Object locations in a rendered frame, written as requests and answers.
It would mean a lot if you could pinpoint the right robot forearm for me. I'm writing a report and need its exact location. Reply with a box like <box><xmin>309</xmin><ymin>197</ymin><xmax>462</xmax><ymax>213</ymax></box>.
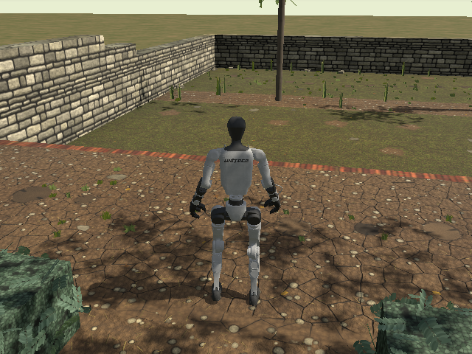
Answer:
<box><xmin>265</xmin><ymin>177</ymin><xmax>279</xmax><ymax>202</ymax></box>

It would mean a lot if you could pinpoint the left robot hand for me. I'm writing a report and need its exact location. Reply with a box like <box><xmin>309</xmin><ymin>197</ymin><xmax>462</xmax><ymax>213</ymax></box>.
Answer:
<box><xmin>190</xmin><ymin>202</ymin><xmax>206</xmax><ymax>219</ymax></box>

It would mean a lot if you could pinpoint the robot left shin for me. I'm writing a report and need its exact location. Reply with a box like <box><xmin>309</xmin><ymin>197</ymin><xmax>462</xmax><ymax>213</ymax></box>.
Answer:
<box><xmin>212</xmin><ymin>240</ymin><xmax>222</xmax><ymax>291</ymax></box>

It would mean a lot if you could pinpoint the robot right foot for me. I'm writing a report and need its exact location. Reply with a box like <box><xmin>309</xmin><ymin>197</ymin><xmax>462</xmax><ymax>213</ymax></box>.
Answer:
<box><xmin>249</xmin><ymin>287</ymin><xmax>260</xmax><ymax>306</ymax></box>

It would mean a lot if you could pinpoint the left robot forearm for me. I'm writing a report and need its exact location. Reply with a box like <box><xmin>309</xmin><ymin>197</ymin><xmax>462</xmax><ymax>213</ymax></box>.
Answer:
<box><xmin>192</xmin><ymin>177</ymin><xmax>207</xmax><ymax>206</ymax></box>

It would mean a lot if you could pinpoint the left robot upper arm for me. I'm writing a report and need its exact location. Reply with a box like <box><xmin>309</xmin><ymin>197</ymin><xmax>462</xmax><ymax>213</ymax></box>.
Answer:
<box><xmin>200</xmin><ymin>148</ymin><xmax>221</xmax><ymax>189</ymax></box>

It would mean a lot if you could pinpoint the right robot hand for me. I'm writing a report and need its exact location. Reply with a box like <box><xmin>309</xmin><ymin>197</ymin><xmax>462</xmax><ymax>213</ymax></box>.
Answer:
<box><xmin>264</xmin><ymin>199</ymin><xmax>281</xmax><ymax>214</ymax></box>

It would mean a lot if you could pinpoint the right robot upper arm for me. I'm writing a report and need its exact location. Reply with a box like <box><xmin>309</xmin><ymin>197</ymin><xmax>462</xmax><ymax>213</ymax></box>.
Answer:
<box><xmin>252</xmin><ymin>148</ymin><xmax>273</xmax><ymax>189</ymax></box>

